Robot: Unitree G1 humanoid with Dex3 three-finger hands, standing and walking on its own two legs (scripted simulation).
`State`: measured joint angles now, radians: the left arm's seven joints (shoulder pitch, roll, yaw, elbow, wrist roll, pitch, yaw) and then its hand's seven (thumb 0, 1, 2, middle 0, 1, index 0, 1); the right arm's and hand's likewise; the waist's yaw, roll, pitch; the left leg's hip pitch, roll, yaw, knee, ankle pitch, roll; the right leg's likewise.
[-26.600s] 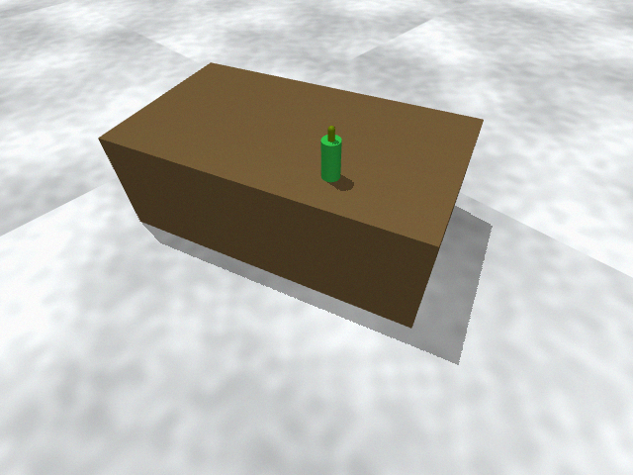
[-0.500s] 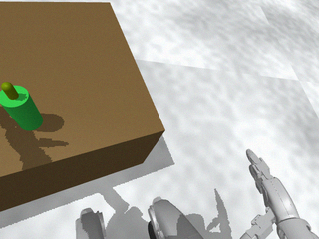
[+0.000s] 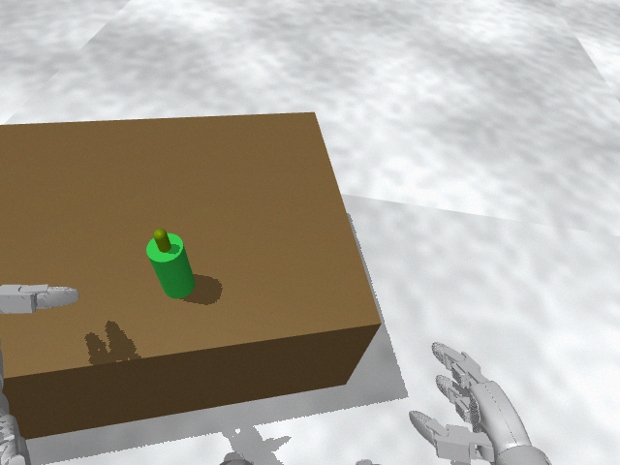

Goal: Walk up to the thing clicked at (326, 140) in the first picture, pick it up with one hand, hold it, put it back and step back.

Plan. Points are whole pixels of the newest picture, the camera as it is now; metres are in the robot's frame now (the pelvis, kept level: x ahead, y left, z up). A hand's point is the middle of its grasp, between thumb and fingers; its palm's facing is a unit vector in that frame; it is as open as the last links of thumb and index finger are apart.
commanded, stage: home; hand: left
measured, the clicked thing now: (170, 261) +0.52 +0.22 -0.16
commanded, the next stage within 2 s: none
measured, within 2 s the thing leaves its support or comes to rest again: neither
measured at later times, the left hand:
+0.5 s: hand (157, 445) +0.20 +0.17 -0.03, palm faces +0.16 -0.96 -0.24, open 16.9 cm
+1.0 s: hand out of the picture +0.16 +0.15 -0.03, palm faces +0.13 -0.96 -0.23, open 17.4 cm
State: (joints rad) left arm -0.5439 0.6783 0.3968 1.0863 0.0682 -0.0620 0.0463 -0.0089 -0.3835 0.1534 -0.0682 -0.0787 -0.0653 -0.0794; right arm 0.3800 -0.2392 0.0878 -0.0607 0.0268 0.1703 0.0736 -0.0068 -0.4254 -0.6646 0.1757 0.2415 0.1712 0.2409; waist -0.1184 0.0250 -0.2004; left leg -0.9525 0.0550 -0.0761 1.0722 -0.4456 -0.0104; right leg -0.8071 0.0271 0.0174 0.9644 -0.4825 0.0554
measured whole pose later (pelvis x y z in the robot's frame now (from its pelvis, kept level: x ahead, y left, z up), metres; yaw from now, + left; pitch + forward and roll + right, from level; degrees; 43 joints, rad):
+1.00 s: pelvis -0.01 -0.03 +0.01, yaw +1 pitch +9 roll +0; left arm 0.47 0.19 -0.01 0.09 -0.03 0.01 0.08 -0.01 -0.53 0.07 -0.06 -0.05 -0.05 -0.05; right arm 0.48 -0.20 0.00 0.01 0.04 0.13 -0.09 0.01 -0.90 -0.91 0.21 0.31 0.20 0.30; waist 0.00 0.01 -0.13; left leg -0.71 0.03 -0.03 0.98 -0.42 -0.04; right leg -0.63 0.00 0.05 1.00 -0.52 0.03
